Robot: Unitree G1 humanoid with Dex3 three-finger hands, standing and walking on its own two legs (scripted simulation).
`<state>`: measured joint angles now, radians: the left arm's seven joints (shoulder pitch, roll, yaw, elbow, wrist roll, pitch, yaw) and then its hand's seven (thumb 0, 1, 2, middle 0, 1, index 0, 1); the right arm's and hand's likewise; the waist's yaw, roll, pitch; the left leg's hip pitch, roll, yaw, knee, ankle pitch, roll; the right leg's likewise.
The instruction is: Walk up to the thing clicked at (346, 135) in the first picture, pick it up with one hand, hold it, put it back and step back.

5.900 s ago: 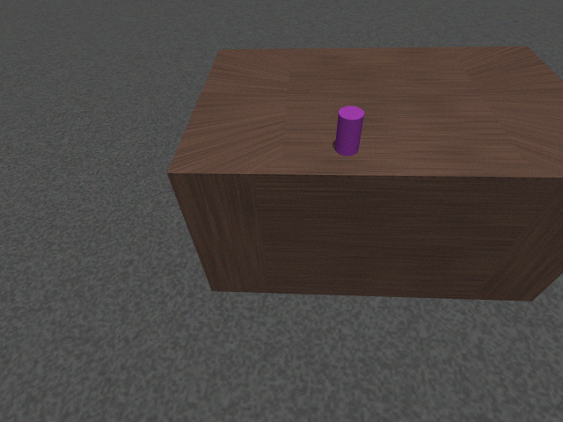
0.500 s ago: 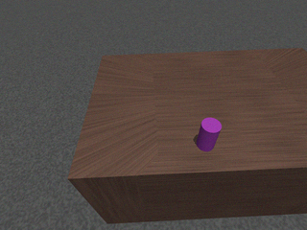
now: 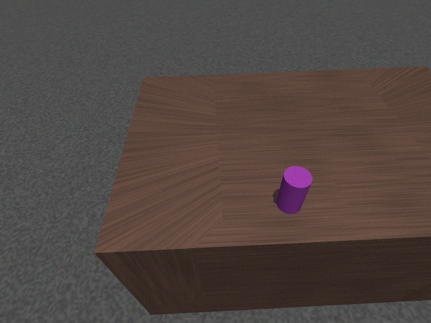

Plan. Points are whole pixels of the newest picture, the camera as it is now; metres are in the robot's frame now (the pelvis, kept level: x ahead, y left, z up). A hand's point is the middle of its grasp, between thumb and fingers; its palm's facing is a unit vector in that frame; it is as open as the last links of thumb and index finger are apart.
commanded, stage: stand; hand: right
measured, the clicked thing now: (293, 190) +0.44 -0.16 -0.07
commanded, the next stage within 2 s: rise first in 0.06 s
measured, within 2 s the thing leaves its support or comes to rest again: neither
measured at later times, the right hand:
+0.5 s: hand (368, 318) +0.16 -0.26 -0.10, palm faces +0.21 +0.92 -0.32, open 13.2 cm
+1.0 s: hand (388, 300) +0.18 -0.27 -0.03, palm faces +0.26 +0.91 -0.31, open 17.5 cm
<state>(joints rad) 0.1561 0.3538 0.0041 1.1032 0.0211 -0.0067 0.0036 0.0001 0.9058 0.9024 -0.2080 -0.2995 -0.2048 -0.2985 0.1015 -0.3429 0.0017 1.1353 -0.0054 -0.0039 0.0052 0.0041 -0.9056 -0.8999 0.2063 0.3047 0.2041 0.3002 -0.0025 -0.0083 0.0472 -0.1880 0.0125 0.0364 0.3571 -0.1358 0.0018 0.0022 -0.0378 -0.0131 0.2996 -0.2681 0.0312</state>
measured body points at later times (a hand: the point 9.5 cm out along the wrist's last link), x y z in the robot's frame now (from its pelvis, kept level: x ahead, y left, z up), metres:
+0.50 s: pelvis -0.01 -0.01 -0.01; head +0.01 +0.00 +0.44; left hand +0.16 +0.27 -0.11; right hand +0.15 -0.31 -0.08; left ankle +0.04 +0.12 -0.75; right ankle -0.07 -0.14 -0.75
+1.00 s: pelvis +0.00 -0.02 +0.00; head +0.00 -0.02 +0.45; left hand +0.17 +0.23 -0.09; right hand +0.16 -0.31 -0.01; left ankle +0.04 +0.12 -0.75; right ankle -0.07 -0.14 -0.75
